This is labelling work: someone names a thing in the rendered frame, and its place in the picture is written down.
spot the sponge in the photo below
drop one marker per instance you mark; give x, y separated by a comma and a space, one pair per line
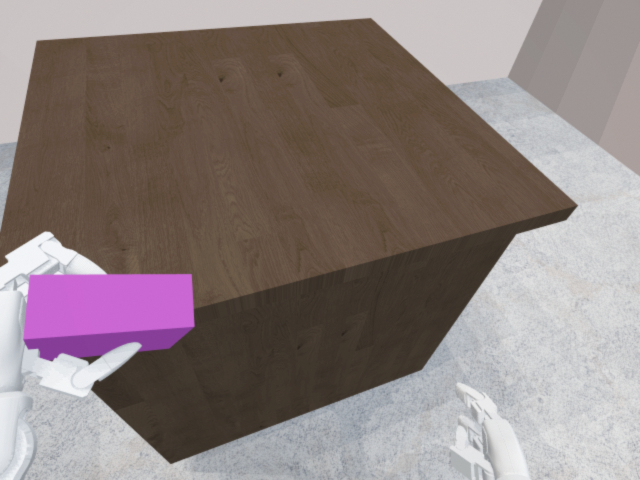
85, 315

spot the table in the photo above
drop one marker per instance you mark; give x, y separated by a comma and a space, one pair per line
337, 205

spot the robot right hand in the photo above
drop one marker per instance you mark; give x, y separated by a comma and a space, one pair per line
496, 451

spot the robot left forearm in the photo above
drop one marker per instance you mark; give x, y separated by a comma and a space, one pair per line
18, 440

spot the robot left hand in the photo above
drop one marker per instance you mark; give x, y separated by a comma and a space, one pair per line
44, 255

